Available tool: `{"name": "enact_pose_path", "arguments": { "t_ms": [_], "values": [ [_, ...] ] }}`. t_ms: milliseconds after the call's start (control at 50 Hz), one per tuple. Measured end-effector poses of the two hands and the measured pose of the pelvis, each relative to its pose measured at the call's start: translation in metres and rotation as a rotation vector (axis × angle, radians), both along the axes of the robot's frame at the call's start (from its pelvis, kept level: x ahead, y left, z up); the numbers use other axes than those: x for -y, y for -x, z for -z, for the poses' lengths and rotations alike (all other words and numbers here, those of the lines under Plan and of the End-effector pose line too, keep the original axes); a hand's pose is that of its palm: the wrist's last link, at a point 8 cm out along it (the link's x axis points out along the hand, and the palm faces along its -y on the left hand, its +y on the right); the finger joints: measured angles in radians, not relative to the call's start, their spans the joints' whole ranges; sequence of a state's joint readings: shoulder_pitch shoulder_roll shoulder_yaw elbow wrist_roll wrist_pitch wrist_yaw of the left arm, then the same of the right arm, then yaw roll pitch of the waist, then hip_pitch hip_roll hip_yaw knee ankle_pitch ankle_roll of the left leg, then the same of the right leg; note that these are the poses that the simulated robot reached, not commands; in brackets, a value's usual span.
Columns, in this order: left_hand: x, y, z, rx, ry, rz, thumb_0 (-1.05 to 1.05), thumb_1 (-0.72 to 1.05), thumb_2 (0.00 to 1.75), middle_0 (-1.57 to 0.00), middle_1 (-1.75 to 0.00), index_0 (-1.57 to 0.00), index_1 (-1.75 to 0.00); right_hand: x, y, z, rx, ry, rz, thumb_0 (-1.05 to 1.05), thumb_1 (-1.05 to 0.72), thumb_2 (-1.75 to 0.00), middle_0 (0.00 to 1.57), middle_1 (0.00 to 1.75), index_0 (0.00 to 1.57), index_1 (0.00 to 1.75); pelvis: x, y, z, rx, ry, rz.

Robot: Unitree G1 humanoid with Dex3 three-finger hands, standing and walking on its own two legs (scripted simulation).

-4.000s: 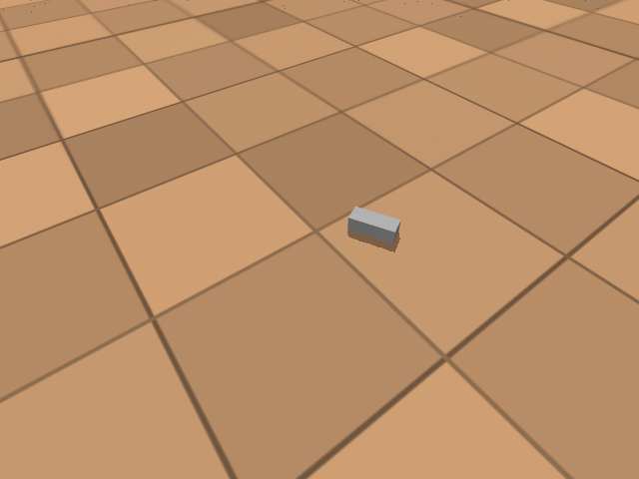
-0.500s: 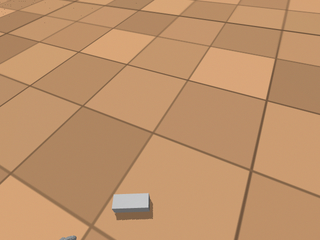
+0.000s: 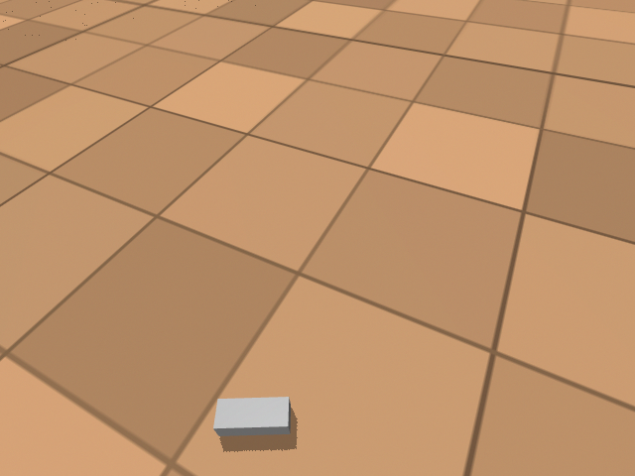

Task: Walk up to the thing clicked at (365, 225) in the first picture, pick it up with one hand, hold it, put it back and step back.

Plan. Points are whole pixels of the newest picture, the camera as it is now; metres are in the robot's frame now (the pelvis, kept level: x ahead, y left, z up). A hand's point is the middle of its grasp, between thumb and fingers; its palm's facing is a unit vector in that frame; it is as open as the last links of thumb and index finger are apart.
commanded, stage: walk up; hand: left
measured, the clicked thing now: (253, 416) +0.43 +0.24 -0.73
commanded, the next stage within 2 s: stand in 1.16 s
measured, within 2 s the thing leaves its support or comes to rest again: neither
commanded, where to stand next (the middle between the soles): +0.04 -0.01 m, yaw +1 degrees
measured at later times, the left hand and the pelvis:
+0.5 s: hand out of the picture +0.12 +0.24 -0.15, palm faces -0.03 -0.95 -0.31, open 7.3 cm; pelvis +0.01 -0.01 +0.01, yaw +0 degrees
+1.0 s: hand out of the picture +0.11 +0.25 -0.15, palm faces -0.02 -0.95 -0.33, open 7.3 cm; pelvis +0.02 +0.00 +0.01, yaw -1 degrees
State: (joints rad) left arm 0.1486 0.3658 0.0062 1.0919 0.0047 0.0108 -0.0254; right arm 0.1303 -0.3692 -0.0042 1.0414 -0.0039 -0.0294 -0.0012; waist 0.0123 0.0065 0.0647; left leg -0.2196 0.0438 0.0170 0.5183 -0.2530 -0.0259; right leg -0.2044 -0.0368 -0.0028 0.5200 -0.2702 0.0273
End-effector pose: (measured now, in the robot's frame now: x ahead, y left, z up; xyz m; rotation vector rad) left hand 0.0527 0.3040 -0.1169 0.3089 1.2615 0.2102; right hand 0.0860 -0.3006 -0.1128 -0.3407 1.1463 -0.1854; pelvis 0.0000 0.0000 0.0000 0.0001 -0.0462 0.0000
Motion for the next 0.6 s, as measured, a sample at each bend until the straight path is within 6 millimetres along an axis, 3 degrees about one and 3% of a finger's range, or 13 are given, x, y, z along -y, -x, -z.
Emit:
{"name": "enact_pose_path", "arguments": {
  "t_ms": [180, 380, 600],
  "values": [
    [0.016, -0.029, -0.012, 0.063, -0.002, 0.011, 0.0, 0.91, 0.9, -0.2, -0.3, -0.21, -0.3, 0.004, -0.017, 0.0, 0.013, -0.034, -0.002, 0.0, -0.91, -0.89, 0.2, 0.3, 0.2, 0.3, 0.009, -0.007, -0.006, 0.0, -0.004, -0.002],
    [0.023, -0.054, -0.01, 0.084, 0.022, 0.028, 0.0, 0.91, 0.9, -0.2, -0.3, -0.21, -0.3, 0.015, 0.004, -0.006, -0.059, 0.004, 0.043, 0.01, -0.91, -0.89, 0.2, 0.3, 0.2, 0.3, 0.011, -0.012, -0.01, -0.005, -0.002, 0.002],
    [0.021, -0.056, -0.006, 0.051, 0.03, 0.04, 0.0, 0.91, 0.9, -0.2, -0.3, -0.21, -0.3, 0.014, 0.02, -0.007, -0.099, 0.014, 0.075, 0.01, -0.91, -0.89, 0.2, 0.3, 0.2, 0.3, 0.007, -0.016, -0.011, -0.008, -0.001, 0.011]
  ]
}}
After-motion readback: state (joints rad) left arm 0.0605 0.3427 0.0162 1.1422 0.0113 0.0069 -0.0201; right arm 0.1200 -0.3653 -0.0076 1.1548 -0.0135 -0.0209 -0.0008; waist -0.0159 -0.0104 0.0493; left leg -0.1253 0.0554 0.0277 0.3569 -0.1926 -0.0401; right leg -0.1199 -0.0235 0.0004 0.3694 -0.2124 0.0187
